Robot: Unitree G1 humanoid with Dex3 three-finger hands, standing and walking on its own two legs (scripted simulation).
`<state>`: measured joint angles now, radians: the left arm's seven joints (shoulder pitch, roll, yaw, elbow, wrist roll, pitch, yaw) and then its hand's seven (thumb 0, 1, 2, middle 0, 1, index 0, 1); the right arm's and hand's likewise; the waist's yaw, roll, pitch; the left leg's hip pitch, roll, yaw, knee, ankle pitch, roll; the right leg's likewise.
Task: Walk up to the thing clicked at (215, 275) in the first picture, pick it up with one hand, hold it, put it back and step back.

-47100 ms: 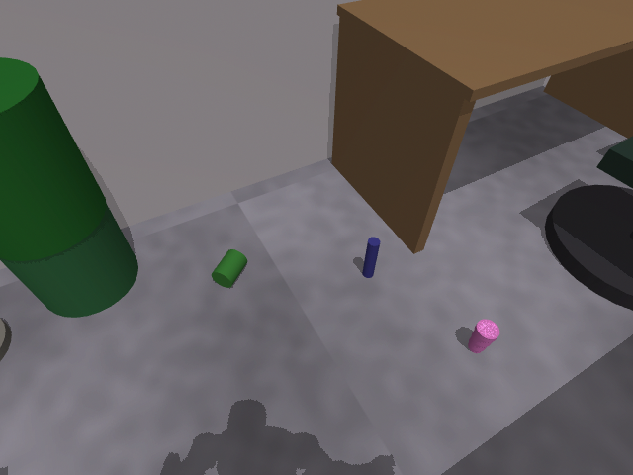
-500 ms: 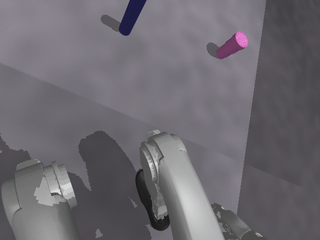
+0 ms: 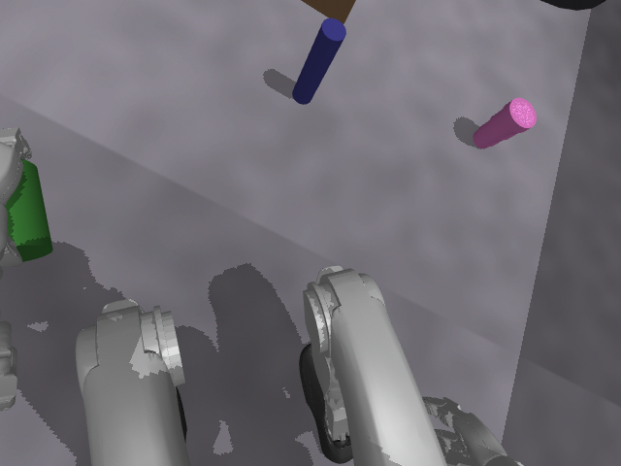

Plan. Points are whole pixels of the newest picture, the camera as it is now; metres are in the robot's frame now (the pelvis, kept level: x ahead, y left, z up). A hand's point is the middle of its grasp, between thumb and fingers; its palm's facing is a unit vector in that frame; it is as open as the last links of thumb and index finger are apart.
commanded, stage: settle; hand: left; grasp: from above
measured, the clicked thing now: (4, 212) +0.45 +0.33 -0.21
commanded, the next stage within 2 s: lift in 0.14 s
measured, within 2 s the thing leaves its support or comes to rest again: neither
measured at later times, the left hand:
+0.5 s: hand out of the picture +0.43 +0.32 -0.11, palm faces -0.46 -0.09 -0.89, open 14.2 cm
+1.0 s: hand out of the picture +0.37 +0.32 +0.05, palm faces -0.43 -0.11 -0.89, open 14.2 cm
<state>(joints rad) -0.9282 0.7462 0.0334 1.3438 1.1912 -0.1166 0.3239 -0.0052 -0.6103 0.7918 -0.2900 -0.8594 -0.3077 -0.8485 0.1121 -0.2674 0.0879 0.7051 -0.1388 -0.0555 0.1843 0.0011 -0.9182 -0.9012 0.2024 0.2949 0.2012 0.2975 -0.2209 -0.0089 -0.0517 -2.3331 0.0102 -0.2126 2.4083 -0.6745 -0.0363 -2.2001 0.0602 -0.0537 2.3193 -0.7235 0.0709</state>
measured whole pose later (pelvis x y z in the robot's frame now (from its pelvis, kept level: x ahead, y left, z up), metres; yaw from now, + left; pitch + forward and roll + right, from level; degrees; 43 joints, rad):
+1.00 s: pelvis -0.01 +0.00 +0.14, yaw +6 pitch +31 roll -7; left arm -0.59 0.61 -0.05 0.80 1.04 -0.09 0.04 0.00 -0.61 0.71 -0.36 -0.81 -0.38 -0.79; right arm 0.16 -0.25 -0.01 0.64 -0.01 0.08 0.04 0.00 -0.92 -0.90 0.20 0.30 0.20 0.30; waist -0.10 0.04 -0.18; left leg -1.89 0.02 -0.12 1.95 -0.61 -0.02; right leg -1.79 0.01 -0.02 1.89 -0.66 0.06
